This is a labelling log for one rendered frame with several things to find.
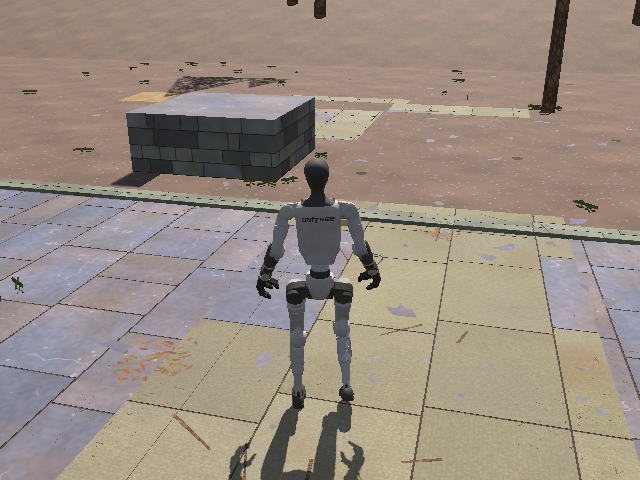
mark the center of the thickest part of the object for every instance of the robot thigh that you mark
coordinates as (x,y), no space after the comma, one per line
(342,293)
(296,298)

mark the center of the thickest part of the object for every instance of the robot left upper arm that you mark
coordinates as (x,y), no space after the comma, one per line
(286,212)

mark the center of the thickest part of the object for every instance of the robot left hand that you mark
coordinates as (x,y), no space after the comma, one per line
(268,284)

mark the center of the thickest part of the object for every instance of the robot right forearm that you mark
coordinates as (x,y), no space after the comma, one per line
(369,262)

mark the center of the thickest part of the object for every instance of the left robot thigh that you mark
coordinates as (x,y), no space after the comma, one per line
(296,298)

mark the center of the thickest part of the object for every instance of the robot right upper arm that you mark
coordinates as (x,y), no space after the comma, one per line
(350,211)

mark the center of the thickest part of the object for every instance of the right robot thigh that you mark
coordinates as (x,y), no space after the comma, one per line
(342,293)

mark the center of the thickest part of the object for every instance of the robot right hand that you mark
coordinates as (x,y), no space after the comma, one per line
(376,279)

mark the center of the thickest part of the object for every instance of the robot left forearm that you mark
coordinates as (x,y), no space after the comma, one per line
(268,265)

